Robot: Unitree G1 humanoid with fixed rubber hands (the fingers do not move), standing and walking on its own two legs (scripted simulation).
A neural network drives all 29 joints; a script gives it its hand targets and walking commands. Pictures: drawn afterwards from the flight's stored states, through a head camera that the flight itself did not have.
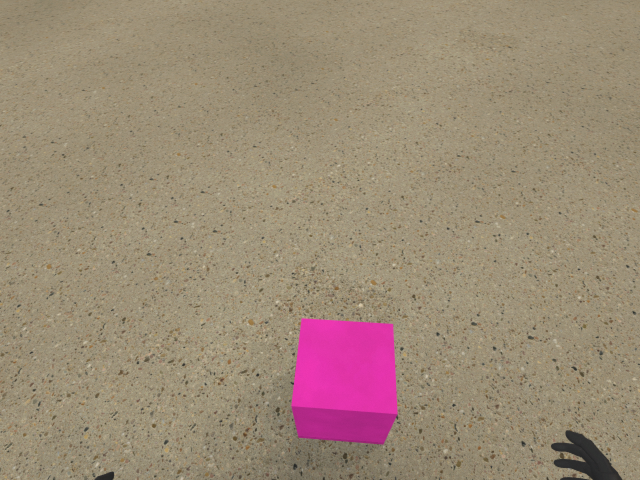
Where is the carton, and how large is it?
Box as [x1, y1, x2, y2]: [291, 318, 397, 443]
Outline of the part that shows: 302,318 291,405 298,437 383,443 397,413 392,324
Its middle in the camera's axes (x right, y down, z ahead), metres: +0.07 +0.40 +1.08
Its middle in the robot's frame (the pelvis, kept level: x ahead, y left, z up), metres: +0.45 -0.02 -0.61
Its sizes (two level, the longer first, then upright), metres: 0.243 0.226 0.293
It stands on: the floor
